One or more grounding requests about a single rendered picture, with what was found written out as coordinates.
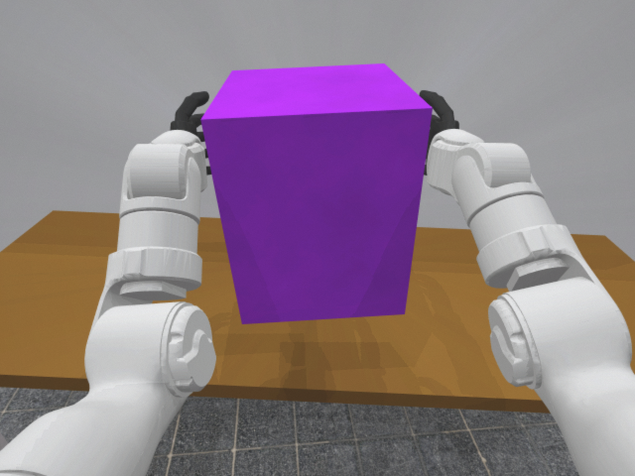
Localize right robot forearm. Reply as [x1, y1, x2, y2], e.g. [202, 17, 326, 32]
[427, 129, 632, 364]

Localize table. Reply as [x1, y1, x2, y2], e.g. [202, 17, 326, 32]
[0, 210, 635, 451]

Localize carton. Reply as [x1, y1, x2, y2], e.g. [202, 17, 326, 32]
[200, 63, 433, 324]

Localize robot left upper arm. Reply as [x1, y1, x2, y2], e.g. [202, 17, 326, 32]
[0, 301, 216, 476]

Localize right robot hand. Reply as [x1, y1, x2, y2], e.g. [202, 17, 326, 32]
[420, 90, 459, 176]

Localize left robot hand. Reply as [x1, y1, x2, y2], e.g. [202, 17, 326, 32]
[170, 91, 211, 175]

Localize robot right upper arm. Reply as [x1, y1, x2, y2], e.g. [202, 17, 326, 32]
[488, 277, 635, 476]

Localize left robot forearm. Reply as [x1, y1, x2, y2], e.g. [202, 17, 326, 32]
[84, 130, 207, 381]

